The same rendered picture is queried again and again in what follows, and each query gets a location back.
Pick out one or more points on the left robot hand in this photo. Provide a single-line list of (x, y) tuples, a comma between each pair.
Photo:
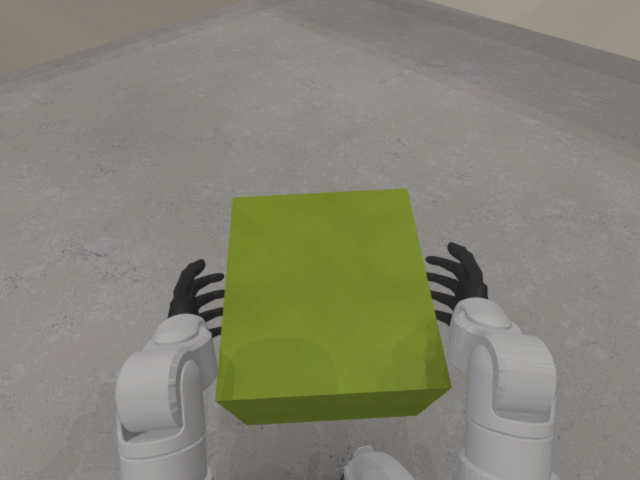
[(185, 302)]

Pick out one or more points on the right robot forearm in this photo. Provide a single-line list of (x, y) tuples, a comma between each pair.
[(511, 390)]

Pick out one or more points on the left robot forearm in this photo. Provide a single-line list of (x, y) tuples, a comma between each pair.
[(159, 403)]

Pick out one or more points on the right robot thigh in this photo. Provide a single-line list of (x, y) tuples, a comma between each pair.
[(375, 466)]

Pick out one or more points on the right robot hand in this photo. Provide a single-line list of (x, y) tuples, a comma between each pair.
[(468, 273)]

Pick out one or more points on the robot right shin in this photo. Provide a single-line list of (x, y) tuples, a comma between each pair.
[(364, 449)]

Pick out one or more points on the carton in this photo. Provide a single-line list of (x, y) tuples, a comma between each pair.
[(327, 312)]

